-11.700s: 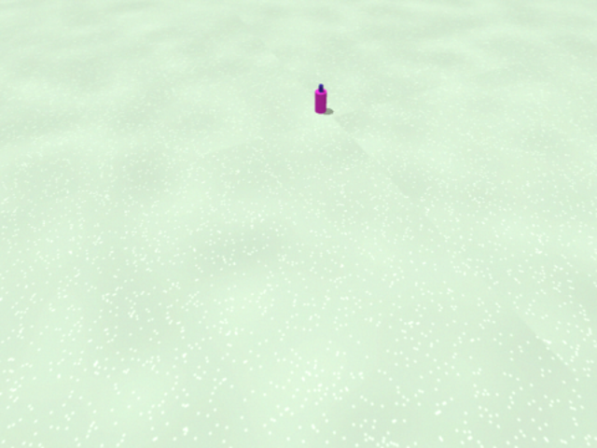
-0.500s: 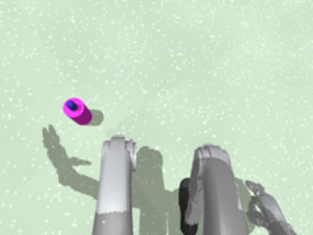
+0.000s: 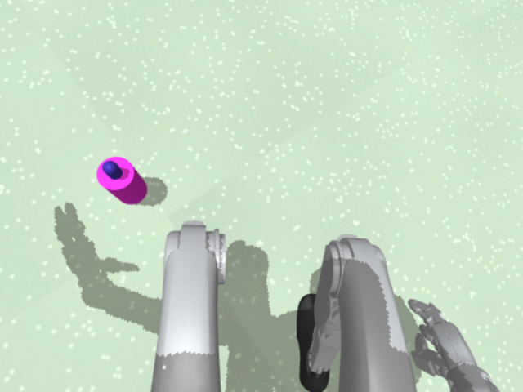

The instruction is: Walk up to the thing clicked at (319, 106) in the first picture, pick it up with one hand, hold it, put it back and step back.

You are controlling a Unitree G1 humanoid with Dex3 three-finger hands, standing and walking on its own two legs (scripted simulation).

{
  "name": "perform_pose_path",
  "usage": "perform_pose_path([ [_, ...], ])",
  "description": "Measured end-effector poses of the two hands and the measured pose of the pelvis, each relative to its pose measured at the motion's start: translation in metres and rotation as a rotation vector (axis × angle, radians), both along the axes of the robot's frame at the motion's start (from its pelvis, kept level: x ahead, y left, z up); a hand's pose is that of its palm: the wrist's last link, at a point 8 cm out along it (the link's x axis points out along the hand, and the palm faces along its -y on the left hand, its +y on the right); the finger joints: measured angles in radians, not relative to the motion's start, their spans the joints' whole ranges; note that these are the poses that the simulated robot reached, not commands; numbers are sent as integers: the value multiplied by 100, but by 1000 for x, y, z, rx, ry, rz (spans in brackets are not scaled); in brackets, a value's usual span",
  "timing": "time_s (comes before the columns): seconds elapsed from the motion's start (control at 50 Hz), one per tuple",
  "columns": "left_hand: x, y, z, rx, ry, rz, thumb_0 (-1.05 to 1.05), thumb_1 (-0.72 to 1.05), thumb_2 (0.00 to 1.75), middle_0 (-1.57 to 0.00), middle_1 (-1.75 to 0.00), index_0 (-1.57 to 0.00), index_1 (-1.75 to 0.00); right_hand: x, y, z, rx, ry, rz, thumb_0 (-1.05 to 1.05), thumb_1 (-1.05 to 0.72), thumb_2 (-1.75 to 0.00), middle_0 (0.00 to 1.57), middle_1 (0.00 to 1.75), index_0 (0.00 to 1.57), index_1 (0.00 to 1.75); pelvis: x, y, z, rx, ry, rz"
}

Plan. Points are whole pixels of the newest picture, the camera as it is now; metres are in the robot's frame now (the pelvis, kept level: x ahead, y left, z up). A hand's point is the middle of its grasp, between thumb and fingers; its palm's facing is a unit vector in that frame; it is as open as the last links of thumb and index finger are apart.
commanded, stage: go down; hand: left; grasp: from the side
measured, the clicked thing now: (121, 179) +0.42 +0.34 -0.29
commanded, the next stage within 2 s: none
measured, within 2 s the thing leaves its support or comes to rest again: neither
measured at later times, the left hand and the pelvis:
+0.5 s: hand out of the picture +0.28 +0.52 +0.01, palm faces +0.53 -0.84 -0.09, open 17.6 cm; pelvis +0.00 +0.00 -0.01, yaw +0 degrees
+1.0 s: hand out of the picture +0.29 +0.51 +0.02, palm faces +0.54 -0.84 -0.06, open 17.4 cm; pelvis +0.00 +0.00 -0.01, yaw +0 degrees
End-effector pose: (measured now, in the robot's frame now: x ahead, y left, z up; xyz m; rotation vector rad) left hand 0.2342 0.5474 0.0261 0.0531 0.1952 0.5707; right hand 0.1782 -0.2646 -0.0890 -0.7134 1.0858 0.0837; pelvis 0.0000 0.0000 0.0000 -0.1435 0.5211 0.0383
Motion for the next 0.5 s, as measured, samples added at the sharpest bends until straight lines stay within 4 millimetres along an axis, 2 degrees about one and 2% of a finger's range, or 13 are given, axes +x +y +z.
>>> perform_pose_path([
  [0.28,-1,0,-11,8,-43,2,-2,-60,8,-7,-7,-5,-9,2,1,-11,-2,8,22,0,-92,-91,20,30,21,30,-2,-1,-11,1,-12,-4],
  [0.5,0,2,-10,10,-43,-5,-2,-59,8,-7,-8,-6,-10,6,0,-10,-3,-1,17,0,-93,-91,20,30,21,30,0,0,-11,-5,-10,-5],
])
